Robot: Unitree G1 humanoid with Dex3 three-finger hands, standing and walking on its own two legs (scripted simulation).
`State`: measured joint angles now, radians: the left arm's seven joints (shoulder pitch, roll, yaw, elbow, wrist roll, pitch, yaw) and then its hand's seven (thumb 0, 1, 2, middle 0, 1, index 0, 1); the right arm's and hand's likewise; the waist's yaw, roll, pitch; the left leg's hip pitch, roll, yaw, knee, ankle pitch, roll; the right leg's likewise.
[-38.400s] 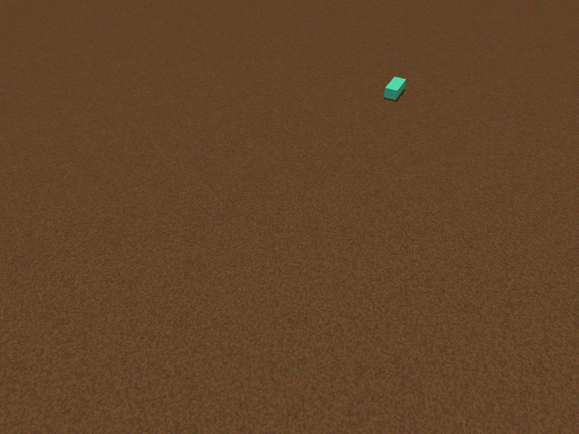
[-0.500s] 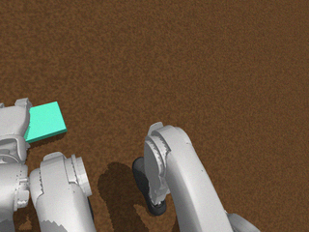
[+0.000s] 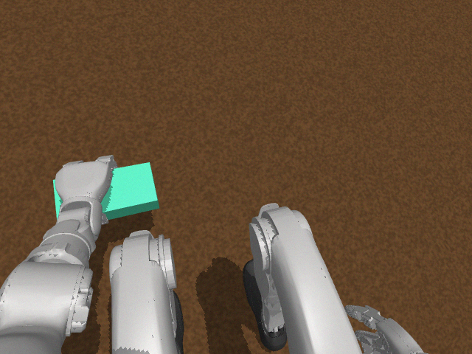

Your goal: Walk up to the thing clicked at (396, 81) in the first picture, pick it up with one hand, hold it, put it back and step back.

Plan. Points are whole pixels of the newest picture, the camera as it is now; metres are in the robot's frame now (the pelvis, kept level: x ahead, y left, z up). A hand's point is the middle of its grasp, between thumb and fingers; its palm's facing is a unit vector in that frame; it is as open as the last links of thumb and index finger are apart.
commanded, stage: settle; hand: left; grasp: from above
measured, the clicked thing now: (110, 195) +0.43 +0.20 -0.22
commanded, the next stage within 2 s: lift in 0.06 s
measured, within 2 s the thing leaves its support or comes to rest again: neither
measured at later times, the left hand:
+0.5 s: hand (75, 195) +0.40 +0.23 -0.12, palm faces -0.46 -0.05 -0.88, open 11.2 cm
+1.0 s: hand out of the picture +0.35 +0.24 +0.06, palm faces -0.44 -0.07 -0.89, open 11.2 cm
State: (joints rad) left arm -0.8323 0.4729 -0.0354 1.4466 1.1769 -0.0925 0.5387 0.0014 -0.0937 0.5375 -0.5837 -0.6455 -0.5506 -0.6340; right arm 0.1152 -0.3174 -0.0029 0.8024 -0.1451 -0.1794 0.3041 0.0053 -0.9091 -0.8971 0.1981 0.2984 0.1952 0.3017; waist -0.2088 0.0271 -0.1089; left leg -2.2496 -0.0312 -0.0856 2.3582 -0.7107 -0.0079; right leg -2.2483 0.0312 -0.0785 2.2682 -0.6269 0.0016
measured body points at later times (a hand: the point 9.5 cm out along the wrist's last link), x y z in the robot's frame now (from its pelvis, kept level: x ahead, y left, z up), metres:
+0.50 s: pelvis +0.00 +0.00 +0.05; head +0.20 +0.03 +0.45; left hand +0.42 +0.23 -0.07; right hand +0.07 -0.28 -0.08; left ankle +0.08 +0.12 -0.31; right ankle +0.11 -0.11 -0.31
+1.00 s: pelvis +0.01 +0.00 +0.18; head +0.15 +0.02 +0.61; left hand +0.37 +0.24 +0.11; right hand +0.14 -0.26 +0.06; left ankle +0.07 +0.12 -0.31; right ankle +0.11 -0.11 -0.31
